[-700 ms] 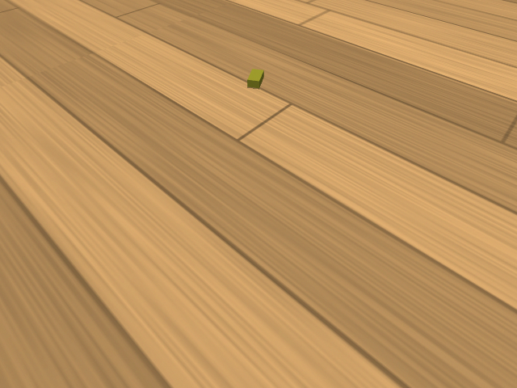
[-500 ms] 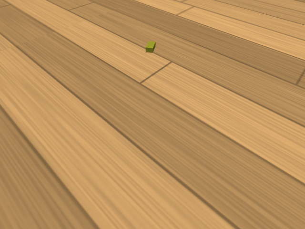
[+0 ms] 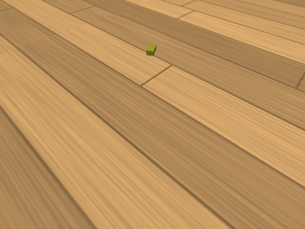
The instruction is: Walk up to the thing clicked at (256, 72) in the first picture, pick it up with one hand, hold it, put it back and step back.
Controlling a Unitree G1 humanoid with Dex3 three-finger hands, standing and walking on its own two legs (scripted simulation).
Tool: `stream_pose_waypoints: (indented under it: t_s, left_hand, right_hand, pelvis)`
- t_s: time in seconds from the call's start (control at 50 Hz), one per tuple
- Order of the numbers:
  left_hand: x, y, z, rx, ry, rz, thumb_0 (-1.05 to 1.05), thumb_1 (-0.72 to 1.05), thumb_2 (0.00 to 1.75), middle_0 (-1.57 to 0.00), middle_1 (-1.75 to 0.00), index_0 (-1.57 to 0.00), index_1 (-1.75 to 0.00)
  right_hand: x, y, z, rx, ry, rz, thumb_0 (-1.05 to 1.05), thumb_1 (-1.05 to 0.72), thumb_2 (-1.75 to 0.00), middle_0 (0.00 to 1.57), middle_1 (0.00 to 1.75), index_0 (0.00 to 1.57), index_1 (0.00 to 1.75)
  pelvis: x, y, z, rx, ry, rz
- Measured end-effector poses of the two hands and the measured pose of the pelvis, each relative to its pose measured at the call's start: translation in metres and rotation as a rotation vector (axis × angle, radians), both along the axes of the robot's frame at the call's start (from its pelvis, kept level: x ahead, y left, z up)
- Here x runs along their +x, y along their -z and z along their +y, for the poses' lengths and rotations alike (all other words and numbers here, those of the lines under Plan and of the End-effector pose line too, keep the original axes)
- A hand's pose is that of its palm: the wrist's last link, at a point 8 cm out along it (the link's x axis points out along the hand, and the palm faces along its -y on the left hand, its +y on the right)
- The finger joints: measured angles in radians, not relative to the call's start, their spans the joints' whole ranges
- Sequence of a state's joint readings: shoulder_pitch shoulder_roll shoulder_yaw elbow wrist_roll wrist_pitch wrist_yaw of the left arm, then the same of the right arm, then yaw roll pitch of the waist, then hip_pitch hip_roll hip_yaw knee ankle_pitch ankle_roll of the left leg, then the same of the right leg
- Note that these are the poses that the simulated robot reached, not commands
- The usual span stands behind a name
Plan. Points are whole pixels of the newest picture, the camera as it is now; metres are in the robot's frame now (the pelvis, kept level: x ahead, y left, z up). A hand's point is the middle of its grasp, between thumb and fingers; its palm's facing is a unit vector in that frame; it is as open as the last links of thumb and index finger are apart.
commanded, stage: stand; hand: left
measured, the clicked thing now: (151, 49) +2.25 -0.11 -0.75
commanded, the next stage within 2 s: walk up in 0.42 s
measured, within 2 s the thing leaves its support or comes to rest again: neither
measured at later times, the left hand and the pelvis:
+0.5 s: hand out of the picture +0.08 +0.26 -0.15, palm faces +0.03 -0.95 -0.32, open 7.4 cm; pelvis +0.01 +0.00 +0.00, yaw +4 degrees
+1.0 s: hand (31, 226) +0.19 +0.35 -0.15, palm faces +0.32 -0.92 -0.22, open 7.4 cm; pelvis +0.17 +0.05 -0.01, yaw +23 degrees
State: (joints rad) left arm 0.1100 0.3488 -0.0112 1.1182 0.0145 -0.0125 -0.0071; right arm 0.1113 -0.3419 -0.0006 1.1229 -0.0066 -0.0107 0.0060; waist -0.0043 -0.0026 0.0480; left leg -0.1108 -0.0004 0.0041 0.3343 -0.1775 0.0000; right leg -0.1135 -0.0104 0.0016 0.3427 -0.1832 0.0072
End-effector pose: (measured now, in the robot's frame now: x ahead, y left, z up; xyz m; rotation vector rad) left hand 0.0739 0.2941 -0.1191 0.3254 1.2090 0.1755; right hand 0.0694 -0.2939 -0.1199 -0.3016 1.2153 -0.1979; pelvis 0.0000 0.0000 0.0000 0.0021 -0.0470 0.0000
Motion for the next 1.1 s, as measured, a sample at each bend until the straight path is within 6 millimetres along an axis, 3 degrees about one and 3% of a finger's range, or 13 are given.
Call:
stream_pose_waypoints:
  t_s: [0.38, 0.46, 0.54, 0.6, 0.68, 0.74, 0.8, 0.86, 0.98, 1.1]
  left_hand:
    - [-0.013, 0.001, 0.002, 0.003, -0.013, 0.037, 0.01, 0.90, 0.90, -0.20, -0.30, -0.20, -0.30]
    - [-0.008, -0.001, 0.005, -0.018, -0.032, 0.007, 0.01, 0.90, 0.90, -0.20, -0.30, -0.20, -0.30]
    - [0.007, -0.010, 0.024, -0.016, -0.092, -0.135, 0.01, 0.90, 0.90, -0.20, -0.30, -0.20, -0.30]
    - [0.005, -0.017, 0.045, 0.004, -0.179, -0.224, 0.01, 0.90, 0.89, -0.20, -0.30, -0.20, -0.30]
    - [-0.004, -0.017, 0.076, 0.027, -0.264, -0.240, 0.01, 0.90, 0.90, -0.20, -0.30, -0.20, -0.30]
    - [-0.003, -0.004, 0.103, 0.036, -0.320, -0.229, 0.01, 0.90, 0.90, -0.20, -0.30, -0.20, -0.30]
    - [0.013, 0.016, 0.126, 0.049, -0.333, -0.214, 0.01, 0.90, 0.90, -0.20, -0.30, -0.20, -0.30]
    - [0.040, 0.019, 0.122, 0.011, -0.304, -0.201, 0.01, 0.90, 0.90, -0.19, -0.30, -0.19, -0.30]
    - [0.085, 0.001, 0.099, -0.087, -0.303, -0.247, 0.01, 0.90, 0.90, -0.20, -0.30, -0.19, -0.30]
    - [0.102, -0.006, 0.093, -0.065, -0.390, -0.188, 0.01, 0.90, 0.90, -0.20, -0.30, -0.20, -0.30]
  right_hand:
    - [-0.007, 0.002, 0.000, 0.002, -0.002, 0.030, 0.00, -0.91, -0.90, 0.20, 0.30, 0.20, 0.30]
    - [-0.005, 0.001, -0.002, 0.009, -0.017, 0.020, 0.00, -0.91, -0.90, 0.20, 0.30, 0.20, 0.30]
    - [0.004, -0.005, -0.020, -0.036, -0.104, 0.070, 0.00, -0.91, -0.90, 0.20, 0.30, 0.20, 0.30]
    - [0.035, -0.018, -0.028, -0.097, -0.179, 0.096, 0.01, -0.91, -0.90, 0.20, 0.30, 0.20, 0.30]
    - [0.106, -0.043, -0.026, -0.157, -0.265, 0.009, 0.01, -0.91, -0.90, 0.20, 0.30, 0.20, 0.30]
    - [0.163, -0.060, -0.015, -0.207, -0.316, -0.107, 0.01, -0.91, -0.90, 0.20, 0.30, 0.20, 0.30]
    - [0.207, -0.063, -0.008, -0.279, -0.329, -0.232, 0.00, -0.91, -0.90, 0.20, 0.30, 0.20, 0.30]
    - [0.226, -0.063, 0.003, -0.281, -0.311, -0.259, 0.00, -0.91, -0.90, 0.20, 0.30, 0.20, 0.30]
    - [0.261, -0.062, 0.032, -0.231, -0.401, -0.156, 0.00, -0.90, -0.90, 0.20, 0.30, 0.20, 0.30]
    - [0.334, -0.054, 0.047, -0.186, -0.490, -0.121, 0.00, -0.90, -0.90, 0.21, 0.30, 0.21, 0.30]
  pelvis:
    - [0.000, 0.000, 0.000, 0.000, -0.003, 0.006]
    - [0.002, 0.001, -0.001, -0.006, -0.035, 0.019]
    - [0.011, 0.006, -0.004, -0.018, -0.124, 0.036]
    - [0.022, 0.007, -0.002, -0.003, -0.197, 0.032]
    - [0.047, 0.008, 0.012, -0.002, -0.242, 0.011]
    - [0.073, 0.018, 0.027, -0.004, -0.283, -0.007]
    - [0.094, 0.039, 0.045, 0.019, -0.298, -0.024]
    - [0.112, 0.037, 0.051, 0.045, -0.311, -0.033]
    - [0.158, 0.011, 0.055, 0.022, -0.389, -0.025]
    - [0.223, 0.006, 0.048, 0.010, -0.463, 0.011]
